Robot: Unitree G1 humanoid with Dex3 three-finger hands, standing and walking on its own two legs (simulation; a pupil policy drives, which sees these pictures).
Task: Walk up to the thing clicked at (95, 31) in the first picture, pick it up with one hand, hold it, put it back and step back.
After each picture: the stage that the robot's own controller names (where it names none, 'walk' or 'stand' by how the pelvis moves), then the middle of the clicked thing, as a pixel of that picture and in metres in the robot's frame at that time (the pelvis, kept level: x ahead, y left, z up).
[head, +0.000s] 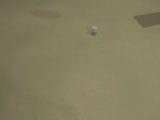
stand; (94, 31) +1.58 -0.12 -0.72
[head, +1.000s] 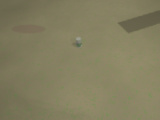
walk; (78, 42) +1.44 +0.18 -0.70
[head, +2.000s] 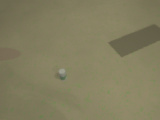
walk; (62, 74) +0.90 +0.29 -0.71
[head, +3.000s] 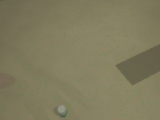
walk; (63, 111) +0.54 +0.26 -0.72
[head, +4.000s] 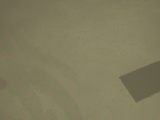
stand; out of the picture +0.36 +0.21 -0.69
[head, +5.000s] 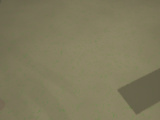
stand; out of the picture +0.31 +0.21 -0.72
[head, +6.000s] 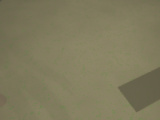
stand; out of the picture +0.33 +0.20 -0.73
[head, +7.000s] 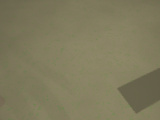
stand; out of the picture +0.31 +0.20 -0.73
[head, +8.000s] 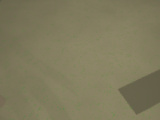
stand; out of the picture +0.31 +0.21 -0.73
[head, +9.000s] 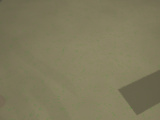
stand; out of the picture +0.31 +0.21 -0.73
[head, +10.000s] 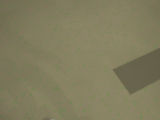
go down; out of the picture +0.33 +0.21 -0.69
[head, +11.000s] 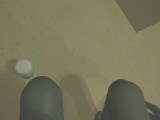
go down; (25, 69) +0.39 +0.26 -0.29
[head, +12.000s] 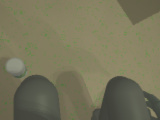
close in; (17, 68) +0.38 +0.27 -0.28
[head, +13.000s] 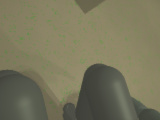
close in; out of the picture +0.35 +0.30 -0.21
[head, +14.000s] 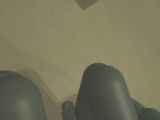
close; out of the picture +0.35 +0.31 -0.21
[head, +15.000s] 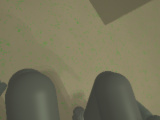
lift; out of the picture +0.29 +0.28 -0.18
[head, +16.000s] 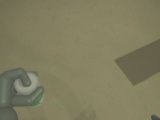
lift; (30, 91) +0.32 +0.19 +0.01
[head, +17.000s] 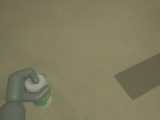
hold; (39, 91) +0.33 +0.17 -0.01
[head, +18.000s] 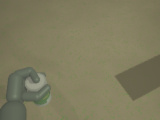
hold; (39, 90) +0.33 +0.17 -0.01
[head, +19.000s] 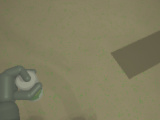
crouch; (30, 87) +0.35 +0.20 -0.06
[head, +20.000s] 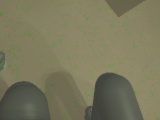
lower; out of the picture +0.41 +0.27 -0.14
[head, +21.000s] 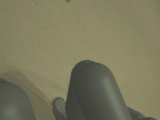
lower; out of the picture +0.39 +0.31 -0.22
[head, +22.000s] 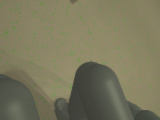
lower; out of the picture +0.38 +0.32 -0.22
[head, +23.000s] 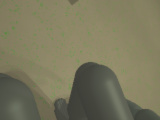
lower; out of the picture +0.37 +0.32 -0.22
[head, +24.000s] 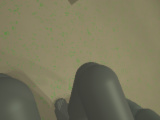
lower; out of the picture +0.36 +0.32 -0.22
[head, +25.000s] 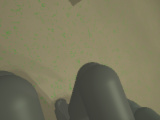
open; out of the picture +0.35 +0.31 -0.22
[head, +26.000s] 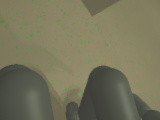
stand; out of the picture +0.36 +0.29 -0.22
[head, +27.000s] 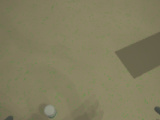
stand; (50, 112) +0.36 +0.21 -0.57
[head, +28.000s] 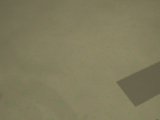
stand; out of the picture +0.35 +0.20 -0.66
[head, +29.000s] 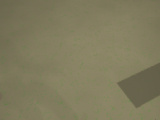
stand; out of the picture +0.33 +0.20 -0.67
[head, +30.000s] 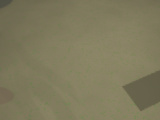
stand; out of the picture +0.37 +0.19 -0.72
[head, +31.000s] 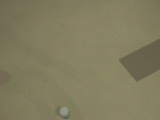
walk; (65, 113) +0.43 +0.21 -0.70
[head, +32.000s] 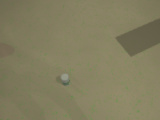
walk; (65, 80) +0.67 +0.17 -0.69
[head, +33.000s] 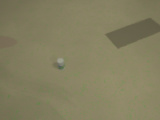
stand; (61, 64) +0.97 +0.24 -0.70
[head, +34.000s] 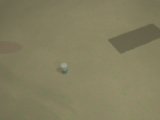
stand; (64, 68) +0.98 +0.21 -0.72
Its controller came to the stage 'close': yes
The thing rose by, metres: 0.70
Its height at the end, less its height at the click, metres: +0.00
